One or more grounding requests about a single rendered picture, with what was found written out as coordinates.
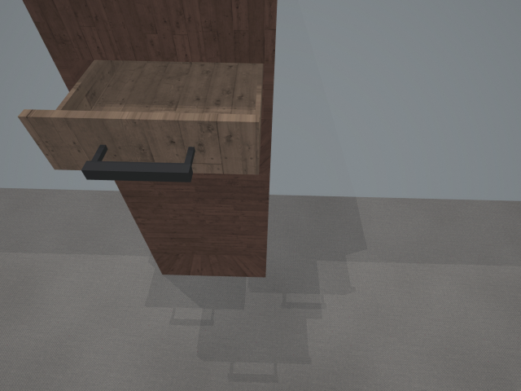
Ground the drawer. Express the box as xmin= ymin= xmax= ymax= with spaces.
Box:
xmin=18 ymin=60 xmax=264 ymax=174

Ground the cabinet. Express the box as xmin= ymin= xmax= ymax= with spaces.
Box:
xmin=23 ymin=0 xmax=278 ymax=278

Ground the handle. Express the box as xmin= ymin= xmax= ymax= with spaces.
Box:
xmin=81 ymin=145 xmax=195 ymax=182

